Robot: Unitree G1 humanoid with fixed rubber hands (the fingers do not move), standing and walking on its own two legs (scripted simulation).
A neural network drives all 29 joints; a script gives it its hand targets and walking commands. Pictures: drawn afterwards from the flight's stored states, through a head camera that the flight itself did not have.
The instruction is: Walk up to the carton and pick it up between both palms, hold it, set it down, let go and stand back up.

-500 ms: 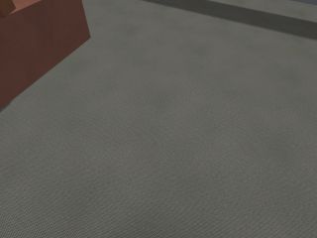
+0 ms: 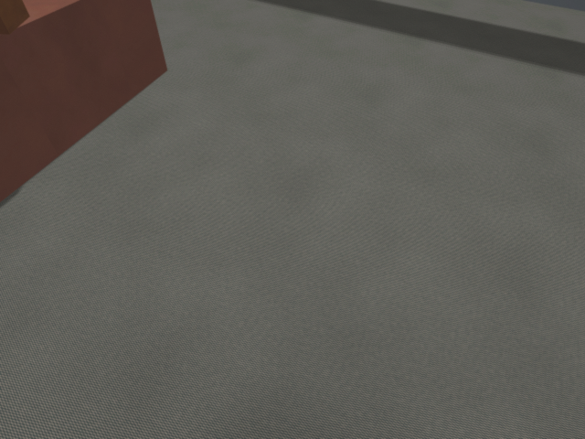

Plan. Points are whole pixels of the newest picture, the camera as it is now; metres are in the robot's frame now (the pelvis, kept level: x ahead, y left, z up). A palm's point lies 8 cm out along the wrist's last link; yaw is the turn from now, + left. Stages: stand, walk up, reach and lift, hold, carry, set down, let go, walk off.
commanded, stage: stand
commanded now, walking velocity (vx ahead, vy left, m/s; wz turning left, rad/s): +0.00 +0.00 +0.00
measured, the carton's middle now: out of the picture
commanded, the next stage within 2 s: walk up in 0.04 s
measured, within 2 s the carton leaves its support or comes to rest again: neither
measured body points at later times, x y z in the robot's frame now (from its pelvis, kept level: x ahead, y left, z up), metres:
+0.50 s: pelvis +0.02 +0.04 -0.02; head +0.02 +0.06 +0.43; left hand +0.09 +0.34 -0.15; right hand +0.13 -0.26 -0.12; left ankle +0.05 +0.17 -0.73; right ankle +0.03 -0.12 -0.74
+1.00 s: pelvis +0.17 +0.02 +0.00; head +0.19 +0.03 +0.45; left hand +0.18 +0.35 -0.11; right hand +0.33 -0.24 -0.12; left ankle +0.12 +0.18 -0.68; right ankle +0.19 -0.04 -0.74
